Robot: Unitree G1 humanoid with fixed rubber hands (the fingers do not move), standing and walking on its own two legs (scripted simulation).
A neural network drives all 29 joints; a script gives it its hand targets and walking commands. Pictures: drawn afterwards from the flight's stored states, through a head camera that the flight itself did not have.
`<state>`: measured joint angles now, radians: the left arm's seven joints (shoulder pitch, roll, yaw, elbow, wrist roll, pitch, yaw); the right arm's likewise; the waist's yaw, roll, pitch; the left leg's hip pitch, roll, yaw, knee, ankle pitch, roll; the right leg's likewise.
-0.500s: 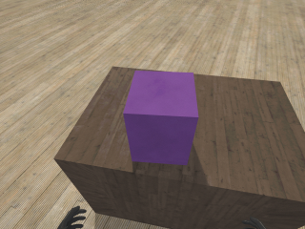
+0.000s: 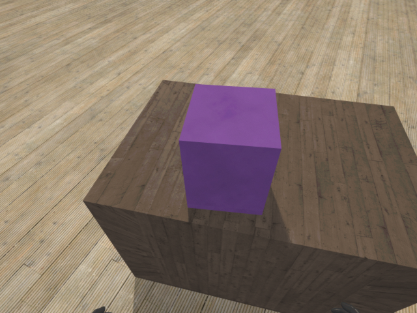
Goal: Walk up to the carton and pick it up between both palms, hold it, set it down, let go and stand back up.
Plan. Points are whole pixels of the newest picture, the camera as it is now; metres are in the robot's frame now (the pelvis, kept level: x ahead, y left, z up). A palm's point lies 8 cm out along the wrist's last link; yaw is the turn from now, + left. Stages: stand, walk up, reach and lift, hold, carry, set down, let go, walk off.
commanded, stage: stand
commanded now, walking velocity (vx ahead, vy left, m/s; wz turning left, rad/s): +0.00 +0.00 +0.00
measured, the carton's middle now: (229, 151) +0.50 -0.02 +0.01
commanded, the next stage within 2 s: none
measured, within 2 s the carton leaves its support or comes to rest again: neither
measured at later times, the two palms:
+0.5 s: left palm out of the picture +0.10 +0.26 -0.09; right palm out of the picture +0.12 -0.27 -0.08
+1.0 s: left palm out of the picture +0.06 +0.26 -0.09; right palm out of the picture +0.12 -0.27 -0.08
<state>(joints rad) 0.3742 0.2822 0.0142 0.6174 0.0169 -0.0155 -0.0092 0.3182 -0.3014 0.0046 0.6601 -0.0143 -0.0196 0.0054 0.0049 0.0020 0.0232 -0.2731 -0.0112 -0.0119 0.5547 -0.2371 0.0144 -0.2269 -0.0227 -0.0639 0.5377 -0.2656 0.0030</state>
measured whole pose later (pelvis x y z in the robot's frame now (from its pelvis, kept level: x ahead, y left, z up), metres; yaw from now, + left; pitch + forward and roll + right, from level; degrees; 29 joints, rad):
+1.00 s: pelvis -0.01 -0.01 +0.00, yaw +4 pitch -3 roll -1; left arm 0.35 0.31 0.01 0.60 0.01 0.00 -0.01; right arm 0.30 -0.31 0.00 0.60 -0.02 0.00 0.01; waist 0.01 0.00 0.03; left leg -0.31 -0.02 -0.08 0.59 -0.22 0.00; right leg -0.24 -0.03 -0.12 0.57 -0.28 -0.01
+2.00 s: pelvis +0.02 -0.01 +0.00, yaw +3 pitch -1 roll +0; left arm 0.34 0.29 0.00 0.68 0.01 0.00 0.00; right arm 0.29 -0.28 -0.01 0.68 -0.01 0.00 0.00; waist 0.01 0.01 0.02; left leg -0.27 -0.02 -0.07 0.54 -0.24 -0.01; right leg -0.21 -0.02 -0.09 0.52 -0.29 -0.01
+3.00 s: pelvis +0.02 -0.01 +0.00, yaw +1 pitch -1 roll +0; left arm 0.36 0.29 0.00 0.70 0.01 0.00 0.00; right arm 0.29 -0.28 0.00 0.72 -0.01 0.00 -0.01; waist 0.01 0.00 0.02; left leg -0.25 -0.01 -0.05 0.52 -0.24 -0.01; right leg -0.20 -0.01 -0.05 0.51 -0.28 -0.01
